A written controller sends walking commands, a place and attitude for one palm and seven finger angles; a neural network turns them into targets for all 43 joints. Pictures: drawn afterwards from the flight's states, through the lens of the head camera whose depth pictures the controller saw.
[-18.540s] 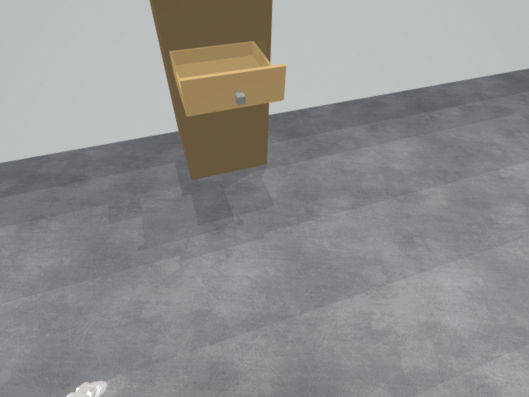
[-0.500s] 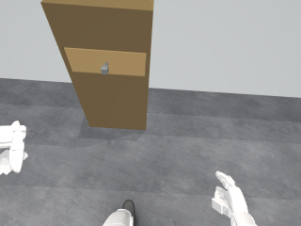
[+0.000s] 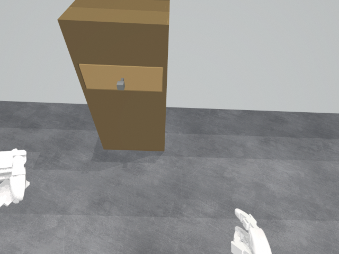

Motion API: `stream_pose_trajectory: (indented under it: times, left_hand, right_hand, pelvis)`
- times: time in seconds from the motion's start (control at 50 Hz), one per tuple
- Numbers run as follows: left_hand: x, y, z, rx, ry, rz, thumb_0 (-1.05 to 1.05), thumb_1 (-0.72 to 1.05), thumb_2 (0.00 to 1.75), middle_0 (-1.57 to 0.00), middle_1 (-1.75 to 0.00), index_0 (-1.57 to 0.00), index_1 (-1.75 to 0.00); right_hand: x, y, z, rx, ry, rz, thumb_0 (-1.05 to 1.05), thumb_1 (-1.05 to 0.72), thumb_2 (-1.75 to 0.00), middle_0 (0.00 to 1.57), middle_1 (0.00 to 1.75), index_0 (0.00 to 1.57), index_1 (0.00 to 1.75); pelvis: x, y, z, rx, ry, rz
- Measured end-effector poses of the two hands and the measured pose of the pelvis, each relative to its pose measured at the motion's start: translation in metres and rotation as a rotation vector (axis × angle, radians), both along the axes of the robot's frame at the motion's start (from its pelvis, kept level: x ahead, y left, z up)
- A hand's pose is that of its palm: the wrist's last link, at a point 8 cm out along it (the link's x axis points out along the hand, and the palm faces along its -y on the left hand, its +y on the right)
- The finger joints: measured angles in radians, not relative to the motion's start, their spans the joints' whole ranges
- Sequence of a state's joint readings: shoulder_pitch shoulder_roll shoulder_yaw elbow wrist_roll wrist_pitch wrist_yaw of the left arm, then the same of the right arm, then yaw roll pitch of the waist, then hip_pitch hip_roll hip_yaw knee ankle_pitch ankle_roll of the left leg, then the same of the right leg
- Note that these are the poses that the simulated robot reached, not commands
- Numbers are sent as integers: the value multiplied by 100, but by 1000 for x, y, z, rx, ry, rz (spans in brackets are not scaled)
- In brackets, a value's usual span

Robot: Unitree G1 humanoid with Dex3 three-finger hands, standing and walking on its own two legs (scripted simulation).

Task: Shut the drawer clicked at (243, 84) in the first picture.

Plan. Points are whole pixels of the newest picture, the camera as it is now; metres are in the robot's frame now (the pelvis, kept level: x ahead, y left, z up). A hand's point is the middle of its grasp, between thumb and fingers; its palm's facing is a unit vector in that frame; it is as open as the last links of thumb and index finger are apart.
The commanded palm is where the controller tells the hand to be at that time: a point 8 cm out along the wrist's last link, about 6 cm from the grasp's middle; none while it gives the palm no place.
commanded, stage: stop stepping back and stand still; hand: left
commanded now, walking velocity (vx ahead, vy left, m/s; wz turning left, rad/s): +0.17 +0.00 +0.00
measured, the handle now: (121, 83) +0.87 +0.24 -0.14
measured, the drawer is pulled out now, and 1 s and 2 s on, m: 0.00 0.00 0.00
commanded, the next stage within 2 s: let the arm hang, fingers relaxed in 0.64 s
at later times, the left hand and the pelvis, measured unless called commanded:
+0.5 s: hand (8, 178) +0.20 +0.26 +0.18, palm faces +0.37 -0.78 -0.50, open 3.3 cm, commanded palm +0.14 +0.30 +0.18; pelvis +0.02 +0.02 +0.00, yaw +2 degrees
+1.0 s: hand out of the picture +0.08 +0.23 -0.15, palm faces +0.01 -0.98 -0.21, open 3.1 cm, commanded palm none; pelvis -0.01 +0.05 +0.00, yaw +3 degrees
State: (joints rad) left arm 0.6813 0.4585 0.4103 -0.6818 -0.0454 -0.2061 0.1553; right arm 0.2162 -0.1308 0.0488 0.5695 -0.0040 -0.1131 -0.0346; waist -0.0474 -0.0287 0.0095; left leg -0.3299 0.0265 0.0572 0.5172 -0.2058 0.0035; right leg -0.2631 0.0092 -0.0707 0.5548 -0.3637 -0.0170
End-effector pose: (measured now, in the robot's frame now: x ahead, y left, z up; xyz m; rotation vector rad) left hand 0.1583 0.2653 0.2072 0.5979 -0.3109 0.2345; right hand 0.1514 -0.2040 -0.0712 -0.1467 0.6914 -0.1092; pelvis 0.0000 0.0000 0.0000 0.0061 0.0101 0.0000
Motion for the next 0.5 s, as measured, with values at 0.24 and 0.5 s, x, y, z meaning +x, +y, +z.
stream_pose_trajectory:
  times: [0.24, 0.5]
  left_hand:
    - [-23, 32, -42, -182, 80, 241, 1, 89, 89, -141, -160, -141, -160]
    - [7, 30, -8, -22, 13, 87, 2, 89, 89, -141, -160, -141, -160]
  right_hand:
    - [-12, -34, -11, -128, 142, -7, 1, -90, -90, 21, 30, 20, 30]
    - [35, 2, 2, -56, 11, 14, 1, -90, -90, 20, 30, 20, 30]
  pelvis:
    - [7, 7, 5, 2, -5, 44]
    - [16, 17, 1, -20, 7, 33]
